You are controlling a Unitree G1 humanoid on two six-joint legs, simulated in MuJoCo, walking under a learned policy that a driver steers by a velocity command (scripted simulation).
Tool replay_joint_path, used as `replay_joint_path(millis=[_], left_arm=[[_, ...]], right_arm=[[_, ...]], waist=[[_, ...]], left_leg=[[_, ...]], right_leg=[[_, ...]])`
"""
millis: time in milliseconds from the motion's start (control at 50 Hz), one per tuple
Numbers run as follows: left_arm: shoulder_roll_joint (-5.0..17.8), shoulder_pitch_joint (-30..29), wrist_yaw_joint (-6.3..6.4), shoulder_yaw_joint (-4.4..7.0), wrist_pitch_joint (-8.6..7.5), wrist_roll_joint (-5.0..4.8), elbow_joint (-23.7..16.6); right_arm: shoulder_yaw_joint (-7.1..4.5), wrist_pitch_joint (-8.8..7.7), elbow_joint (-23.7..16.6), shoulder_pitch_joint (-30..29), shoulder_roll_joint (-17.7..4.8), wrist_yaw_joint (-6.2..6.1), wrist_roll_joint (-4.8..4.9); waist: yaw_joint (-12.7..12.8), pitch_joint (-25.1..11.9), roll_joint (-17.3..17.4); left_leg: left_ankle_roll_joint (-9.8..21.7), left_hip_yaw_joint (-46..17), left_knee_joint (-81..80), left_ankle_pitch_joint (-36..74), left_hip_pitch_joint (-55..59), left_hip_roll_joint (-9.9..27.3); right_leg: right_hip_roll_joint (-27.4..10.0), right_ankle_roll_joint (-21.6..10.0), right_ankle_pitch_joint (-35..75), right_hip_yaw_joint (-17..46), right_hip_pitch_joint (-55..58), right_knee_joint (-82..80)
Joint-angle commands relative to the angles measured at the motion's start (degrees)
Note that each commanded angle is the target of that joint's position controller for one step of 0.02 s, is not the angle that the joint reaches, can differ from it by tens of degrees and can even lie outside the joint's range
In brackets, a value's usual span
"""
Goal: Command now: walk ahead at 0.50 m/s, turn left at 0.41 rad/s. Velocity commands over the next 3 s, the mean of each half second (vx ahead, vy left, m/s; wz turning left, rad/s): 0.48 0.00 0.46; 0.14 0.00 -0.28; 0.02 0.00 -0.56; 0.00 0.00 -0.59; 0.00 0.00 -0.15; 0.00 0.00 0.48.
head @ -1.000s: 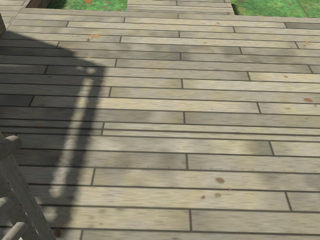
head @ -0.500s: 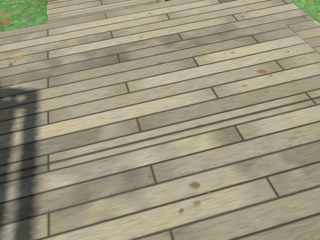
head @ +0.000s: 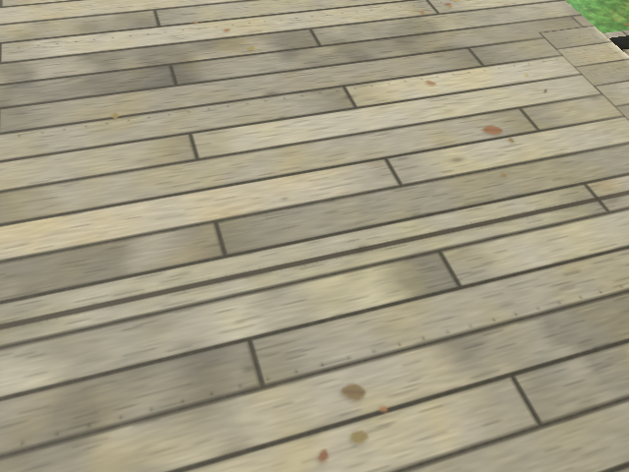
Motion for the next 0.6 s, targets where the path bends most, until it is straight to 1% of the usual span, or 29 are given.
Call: replay_joint_path(millis=[20, 40, 60, 80, 100, 120, 140, 160, 180, 200, 220, 240, 260, 280, 300, 320, 340, 360, 380, 400, 420, 440, 460, 480, 500, 520, 540, 580, 600], left_arm=[[5.68, -8.06, -0.94, 1.38, -1.57, 0.12, -3.37], [3.01, -9.16, -1.19, 1.14, -1.76, -0.42, -3.79], [2.09, -10.06, -1.31, 0.88, -1.71, -0.19, -4.31], [2.26, -11.78, -1.07, 1.04, -1.99, -0.07, -5.90], [3.12, -13.50, -0.95, 1.30, -2.21, -0.61, -6.89], [3.69, -15.20, -0.98, 1.39, -2.58, -0.92, -7.61], [3.94, -18.03, -0.73, 1.40, -2.89, -1.34, -8.50], [3.16, -19.51, -0.53, 1.01, -3.45, -2.14, -9.33], [1.76, -20.75, -0.35, 0.72, -4.21, -2.07, -10.07], [1.99, -18.66, -0.09, 0.95, -5.04, -2.07, -9.79], [1.43, -13.63, -0.04, 0.87, -5.46, -3.07, -8.06], [2.06, -6.42, 0.37, 1.32, -5.53, -3.41, -5.38], [3.40, 0.34, 1.02, 2.06, -5.30, -3.74, -2.84], [6.26, 6.98, 1.50, 3.29, -4.42, -2.63, -0.69], [9.95, 16.81, 1.46, 4.27, -4.12, -1.80, 2.62], [12.06, 24.13, 1.30, 4.62, -4.32, -0.29, 3.62], [8.11, 23.46, 0.63, 3.81, -4.37, -1.39, 2.29], [6.20, 22.60, 0.78, 3.83, -4.39, -0.96, 1.28], [9.57, 18.68, 1.91, 4.97, -4.57, -0.68, 0.97], [4.93, 15.20, 2.58, 3.56, -4.83, -1.07, -1.26], [4.99, 16.95, 2.96, 3.45, -5.62, -1.22, 0.96], [3.17, 18.65, 3.25, 2.60, -5.89, -1.57, 3.83], [2.08, 19.25, 3.19, 2.10, -6.19, -1.50, 4.49], [2.11, 17.91, 3.11, 1.83, -6.14, -1.35, 5.24], [1.93, 15.58, 2.99, 1.65, -6.06, -1.90, 4.91], [1.75, 14.58, 2.68, 1.59, -5.68, -2.52, 4.74], [2.26, 15.53, 2.37, 1.66, -5.30, -3.21, 5.12], [3.45, 18.79, 1.71, 1.66, -4.98, -3.86, 6.04], [4.28, 20.17, 1.60, 1.75, -4.67, -4.11, 6.40]], right_arm=[[-2.15, -0.98, -6.16, -5.32, -8.10, -0.88, 0.51], [-1.87, -0.86, -5.82, -3.64, -6.81, -0.36, -0.71], [-1.63, -0.89, -5.31, -2.70, -6.47, -0.10, -1.37], [-1.60, -1.38, -5.58, -2.08, -6.75, 0.12, -1.48], [-1.47, -1.45, -5.09, -0.50, -6.93, 0.39, -1.84], [-1.64, -1.24, -4.85, 0.71, -7.56, 0.42, -2.32], [-2.01, -0.80, -4.25, 2.92, -8.33, 0.66, -2.85], [-1.44, -0.36, -3.27, 4.31, -6.97, 0.18, -2.39], [-0.69, -0.05, -1.70, 6.15, -4.76, -0.19, -2.62], [-0.43, 0.06, -1.48, 4.82, -4.96, -0.98, -2.68], [-0.32, 0.14, -2.16, 2.59, -4.84, -1.69, -2.78], [-0.64, 0.62, -2.30, 0.92, -6.53, -1.78, -3.32], [-1.09, 1.19, -1.42, 0.63, -8.11, -1.14, -3.23], [-1.90, 1.11, -1.46, 0.13, -9.35, -0.38, -1.92], [-2.15, 0.13, -3.38, -2.34, -7.41, 0.44, -0.05], [-2.35, 0.36, -3.23, 6.10, -7.98, -0.75, 3.60], [-1.86, 0.57, -4.31, 2.33, -10.83, -1.71, 2.36], [-1.69, 0.58, -4.75, -3.08, -10.21, -1.85, -0.01], [-1.53, 0.92, -7.57, -8.36, -10.05, -0.96, -1.68], [-2.36, 1.16, -8.14, -13.14, -11.64, 0.44, -3.69], [-2.60, 1.26, -9.45, -18.89, -9.75, 1.38, -5.18], [-1.83, 1.54, -10.99, -22.89, -6.61, 1.87, -4.09], [-1.36, 1.30, -11.01, -22.86, -4.72, 2.45, -4.18], [-0.82, 1.10, -10.02, -21.29, -2.93, 2.84, -3.84], [-0.17, 0.41, -9.84, -20.20, -1.91, 3.22, -3.42], [0.31, -0.30, -9.63, -20.04, -1.57, 3.44, -2.29], [0.68, -0.68, -9.26, -20.90, -1.76, 3.49, -1.50], [0.95, -0.35, -9.29, -23.79, -3.24, 3.39, -1.96], [1.11, -0.22, -9.55, -25.49, -4.06, 3.02, -2.27]], waist=[[0.85, 0.31, 7.43], [-0.42, 0.99, 7.66], [-1.27, 1.11, 7.87], [-2.32, 2.15, 7.82], [-3.71, 3.62, 7.82], [-5.62, 4.52, 9.08], [-8.52, 4.85, 10.24], [-9.89, 5.53, 10.17], [-11.17, 6.13, 9.38], [-10.35, 7.46, 8.40], [-8.00, 6.99, 6.70], [-4.97, 5.33, 6.17], [-1.53, 2.75, 4.28], [1.77, -0.19, 3.29], [4.89, -5.74, -3.47], [3.72, -17.31, -10.81], [5.87, -21.64, -6.55], [7.96, -19.20, -5.18], [6.94, -19.68, -10.81], [4.85, -12.57, 0.57], [5.15, -5.42, -2.13], [2.52, 2.05, 3.57], [1.82, 2.74, 3.58], [0.34, 1.19, -0.72], [-0.78, -0.60, -4.29], [-1.00, -2.45, -6.64], [-0.35, -3.67, -6.12], [0.64, -1.95, -2.17], [1.36, -1.12, -1.31]], left_leg=[[6.01, -18.04, -8.49, 14.74, -4.86, 9.16], [6.97, -19.17, -6.62, 11.83, -5.61, 8.89], [7.73, -19.60, -5.81, 13.02, -5.72, 8.35], [8.03, -20.73, -4.58, 15.40, -4.30, 8.51], [8.28, -21.12, -2.02, 16.38, -1.95, 8.52], [8.24, -21.79, -0.44, 17.80, 1.64, 8.18], [7.68, -21.99, 1.68, 18.65, 5.56, 7.39], [6.42, -21.28, 3.58, 22.79, 7.59, 6.60], [5.35, -21.82, 5.48, 22.97, 8.14, 5.28], [4.51, -21.41, 7.64, 23.50, 5.46, 3.59], [4.45, -21.49, 12.00, 23.77, 5.28, 3.54], [4.98, -20.44, 18.56, 24.36, 5.70, 3.20], [5.28, -17.66, 27.38, 23.75, 2.19, 2.78], [5.29, -14.97, 38.76, 11.56, -9.10, 1.58], [3.25, -8.97, 51.52, -18.16, -23.88, -1.89], [1.39, -6.08, 69.43, -25.92, -37.64, -1.58], [1.52, -3.48, 68.95, -19.56, -47.03, 3.87], [1.54, -0.83, 68.98, -16.82, -50.30, 6.00], [0.48, 2.47, 72.03, -10.14, -52.45, 6.70], [-0.08, 1.64, 61.77, 0.32, -47.39, 9.24], [-0.55, -0.20, 58.60, 2.42, -45.82, 9.07], [-2.42, -1.44, 45.68, 4.95, -42.50, 9.56], [-3.13, -1.23, 34.71, 8.20, -35.23, 9.07], [-3.55, 1.13, 27.03, 12.20, -28.16, 8.23], [-3.35, 2.56, 16.62, 17.45, -21.39, 8.15], [-3.07, 4.95, 10.26, 23.21, -13.25, 6.90], [-3.09, 6.49, 7.44, 27.30, -7.18, 5.29], [-2.72, 7.33, 3.69, 28.92, -4.91, 4.46], [-2.43, 7.12, 1.05, 28.30, -5.27, 4.50]], right_leg=[[0.72, -0.35, 19.89, 0.64, 6.31, -15.90], [1.42, -0.44, 21.78, 0.37, 8.97, -18.08], [2.23, -0.94, 21.52, -0.36, 10.90, -19.58], [3.02, -0.69, 20.46, -0.18, 10.87, -22.49], [3.09, -0.65, 19.89, 0.66, 10.04, -24.73], [3.43, -0.36, 16.90, 0.87, 8.26, -27.21], [3.67, 0.20, 15.66, 0.49, 7.42, -30.31], [4.50, 0.71, 14.23, 0.00, 8.41, -34.67], [4.55, 1.43, 14.09, -0.20, 11.73, -40.49], [4.58, 1.84, 15.44, 0.20, 16.65, -45.73], [2.34, 1.17, 20.07, 3.17, 21.70, -52.13], [0.49, -0.06, 23.27, 5.03, 27.48, -57.28], [-0.56, -0.64, 28.53, 3.03, 37.47, -60.08], [-4.04, -0.87, 27.86, 4.84, 52.42, -57.08], [-8.60, -0.49, 44.67, 6.63, 69.97, -45.05], [-20.30, -5.06, 64.16, 10.28, 90.85, -23.57], [-20.20, -6.82, 48.79, 13.35, 94.00, -23.81], [-19.21, -7.99, 33.97, 12.78, 87.83, -27.90], [-22.22, -15.29, -0.76, 24.18, 78.55, -37.08], [-18.30, -14.17, -7.83, 19.73, 62.27, -43.47], [-19.45, -14.76, 2.17, 22.08, 52.53, -43.40], [-15.57, -12.70, 13.52, 15.92, 40.84, -45.99], [-12.18, -10.99, 17.60, 11.87, 35.46, -47.51], [-8.95, -10.40, 25.47, 7.31, 31.50, -48.08], [-6.45, -9.71, 29.27, 3.59, 29.68, -47.51], [-4.20, -8.85, 30.37, 1.11, 27.01, -46.88], [-3.74, -8.55, 28.65, 1.16, 25.57, -46.13], [-5.40, -7.71, 27.22, 4.52, 27.73, -45.55], [-5.77, -7.26, 26.80, 6.02, 30.58, -44.46]])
